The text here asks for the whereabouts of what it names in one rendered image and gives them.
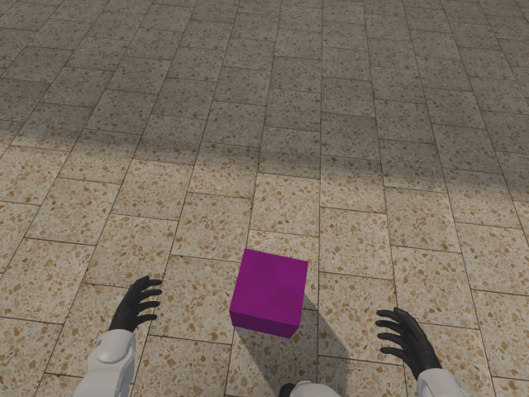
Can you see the right robot forearm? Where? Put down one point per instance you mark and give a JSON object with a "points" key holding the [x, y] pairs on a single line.
{"points": [[438, 382]]}

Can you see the robot left hand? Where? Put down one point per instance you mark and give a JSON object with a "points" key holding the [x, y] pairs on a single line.
{"points": [[125, 316]]}

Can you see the carton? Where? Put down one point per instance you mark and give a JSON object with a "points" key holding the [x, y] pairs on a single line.
{"points": [[268, 296]]}

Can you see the robot right hand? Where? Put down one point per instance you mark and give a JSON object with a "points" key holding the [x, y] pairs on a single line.
{"points": [[417, 351]]}

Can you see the robot right shin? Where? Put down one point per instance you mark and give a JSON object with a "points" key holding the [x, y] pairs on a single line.
{"points": [[301, 383]]}

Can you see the left robot forearm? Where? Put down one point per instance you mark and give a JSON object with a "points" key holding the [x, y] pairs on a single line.
{"points": [[110, 366]]}

